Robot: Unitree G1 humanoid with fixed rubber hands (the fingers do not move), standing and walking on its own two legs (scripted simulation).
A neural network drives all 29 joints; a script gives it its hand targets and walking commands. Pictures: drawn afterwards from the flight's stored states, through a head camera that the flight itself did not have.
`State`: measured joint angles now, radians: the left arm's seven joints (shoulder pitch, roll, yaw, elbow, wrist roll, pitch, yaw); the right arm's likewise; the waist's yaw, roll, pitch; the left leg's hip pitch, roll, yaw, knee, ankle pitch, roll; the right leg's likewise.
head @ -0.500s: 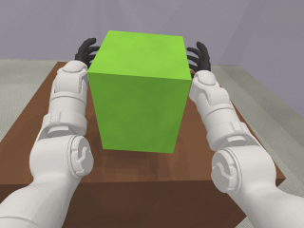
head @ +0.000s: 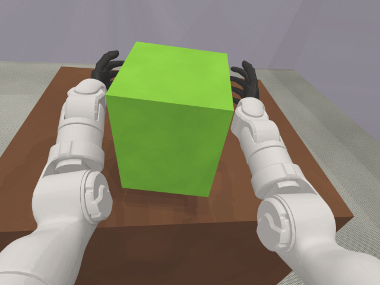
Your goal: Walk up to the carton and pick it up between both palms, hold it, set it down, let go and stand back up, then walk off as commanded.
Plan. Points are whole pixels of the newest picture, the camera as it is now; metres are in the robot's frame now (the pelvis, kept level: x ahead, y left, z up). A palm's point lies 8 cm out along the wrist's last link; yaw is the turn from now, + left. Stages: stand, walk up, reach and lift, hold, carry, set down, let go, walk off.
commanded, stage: set down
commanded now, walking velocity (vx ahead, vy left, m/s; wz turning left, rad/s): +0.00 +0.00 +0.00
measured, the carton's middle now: (173, 121) +0.43 +0.00 +0.15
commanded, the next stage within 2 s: none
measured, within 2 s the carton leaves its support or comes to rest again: neither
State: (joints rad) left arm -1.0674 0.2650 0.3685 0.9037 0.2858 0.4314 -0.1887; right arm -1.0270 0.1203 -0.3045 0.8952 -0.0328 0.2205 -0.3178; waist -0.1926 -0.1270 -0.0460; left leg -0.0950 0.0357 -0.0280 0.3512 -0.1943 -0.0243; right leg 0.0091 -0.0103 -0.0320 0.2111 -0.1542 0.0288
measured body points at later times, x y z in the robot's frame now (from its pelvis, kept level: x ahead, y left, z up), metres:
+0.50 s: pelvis +0.00 +0.00 +0.00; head -0.02 +0.06 +0.44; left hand +0.47 +0.15 +0.20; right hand +0.39 -0.14 +0.21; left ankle +0.00 +0.13 -0.75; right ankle -0.02 -0.14 -0.75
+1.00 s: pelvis +0.00 +0.00 +0.00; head -0.01 +0.06 +0.45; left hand +0.47 +0.15 +0.17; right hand +0.39 -0.14 +0.18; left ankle +0.00 +0.13 -0.75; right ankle -0.02 -0.14 -0.75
